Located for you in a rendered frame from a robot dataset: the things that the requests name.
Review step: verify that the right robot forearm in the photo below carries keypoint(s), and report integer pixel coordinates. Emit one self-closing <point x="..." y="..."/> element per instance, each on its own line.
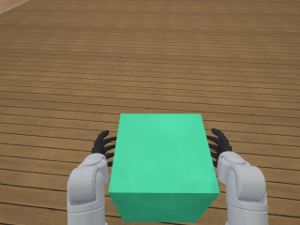
<point x="246" y="195"/>

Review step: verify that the carton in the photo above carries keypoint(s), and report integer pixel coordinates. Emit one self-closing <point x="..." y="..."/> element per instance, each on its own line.
<point x="162" y="169"/>

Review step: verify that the left robot hand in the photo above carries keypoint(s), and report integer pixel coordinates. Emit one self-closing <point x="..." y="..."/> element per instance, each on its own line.
<point x="100" y="143"/>

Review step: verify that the left robot forearm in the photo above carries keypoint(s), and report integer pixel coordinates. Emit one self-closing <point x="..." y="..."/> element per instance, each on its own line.
<point x="86" y="192"/>

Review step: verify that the right robot hand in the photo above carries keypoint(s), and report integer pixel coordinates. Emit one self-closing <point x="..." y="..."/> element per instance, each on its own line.
<point x="222" y="145"/>

